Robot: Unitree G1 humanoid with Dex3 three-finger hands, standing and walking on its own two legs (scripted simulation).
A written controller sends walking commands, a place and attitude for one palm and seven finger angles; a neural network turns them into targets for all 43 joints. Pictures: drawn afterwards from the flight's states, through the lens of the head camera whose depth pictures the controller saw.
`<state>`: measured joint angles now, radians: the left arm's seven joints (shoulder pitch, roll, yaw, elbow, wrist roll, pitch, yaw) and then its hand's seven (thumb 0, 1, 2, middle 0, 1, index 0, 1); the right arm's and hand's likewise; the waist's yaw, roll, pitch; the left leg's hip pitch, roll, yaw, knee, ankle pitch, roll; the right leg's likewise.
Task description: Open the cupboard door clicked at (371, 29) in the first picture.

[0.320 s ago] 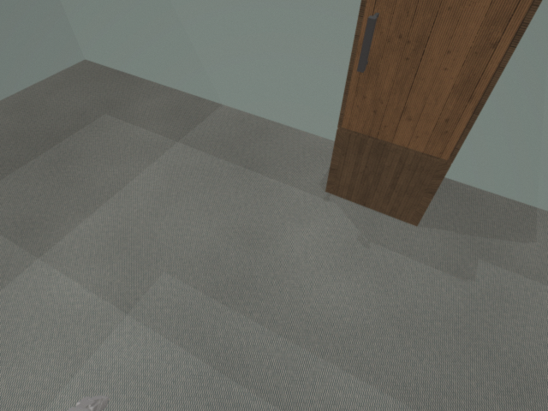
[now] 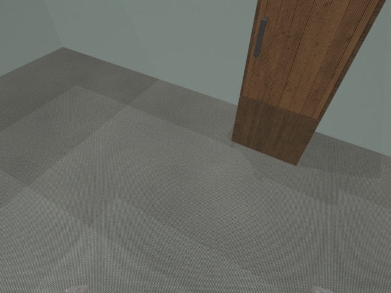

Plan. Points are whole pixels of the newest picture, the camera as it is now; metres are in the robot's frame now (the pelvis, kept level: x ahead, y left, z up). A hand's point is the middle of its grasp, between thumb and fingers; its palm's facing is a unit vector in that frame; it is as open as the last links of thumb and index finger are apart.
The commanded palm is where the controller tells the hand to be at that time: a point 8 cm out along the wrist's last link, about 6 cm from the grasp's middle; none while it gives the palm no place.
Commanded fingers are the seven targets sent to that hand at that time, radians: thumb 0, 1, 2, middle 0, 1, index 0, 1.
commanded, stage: stand and wait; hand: left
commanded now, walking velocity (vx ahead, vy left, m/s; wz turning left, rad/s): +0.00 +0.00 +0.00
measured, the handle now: (261, 37) +1.19 -0.24 +0.01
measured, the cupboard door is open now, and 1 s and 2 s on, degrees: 0 0 0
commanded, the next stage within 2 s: look at it before walking up in 0.50 s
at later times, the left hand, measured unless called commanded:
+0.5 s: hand out of the picture +0.06 +0.24 -0.15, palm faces -0.03 -0.94 -0.34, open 7.4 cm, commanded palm none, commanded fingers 0.00 0.90 0.90 -0.20 -0.30 -0.20 -0.30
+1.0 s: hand out of the picture +0.05 +0.24 -0.15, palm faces -0.03 -0.94 -0.33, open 7.4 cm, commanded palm none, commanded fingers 0.00 0.90 0.90 -0.20 -0.30 -0.20 -0.30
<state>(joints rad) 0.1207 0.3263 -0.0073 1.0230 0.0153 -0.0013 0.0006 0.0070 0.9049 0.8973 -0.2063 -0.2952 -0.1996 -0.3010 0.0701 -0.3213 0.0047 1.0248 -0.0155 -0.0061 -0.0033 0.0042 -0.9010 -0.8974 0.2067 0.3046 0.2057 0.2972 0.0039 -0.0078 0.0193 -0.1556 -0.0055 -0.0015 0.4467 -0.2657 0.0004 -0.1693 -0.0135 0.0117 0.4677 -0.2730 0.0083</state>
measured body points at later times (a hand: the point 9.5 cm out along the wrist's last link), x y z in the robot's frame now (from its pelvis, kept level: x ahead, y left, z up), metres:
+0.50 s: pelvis -0.02 -0.01 +0.00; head -0.02 -0.01 +0.45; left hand +0.06 +0.29 -0.13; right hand +0.05 -0.31 -0.13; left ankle -0.02 +0.12 -0.74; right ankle -0.01 -0.12 -0.74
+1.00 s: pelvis -0.02 -0.01 +0.00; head -0.01 +0.00 +0.45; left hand +0.05 +0.29 -0.13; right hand +0.06 -0.30 -0.13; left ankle -0.02 +0.12 -0.74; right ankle -0.01 -0.12 -0.74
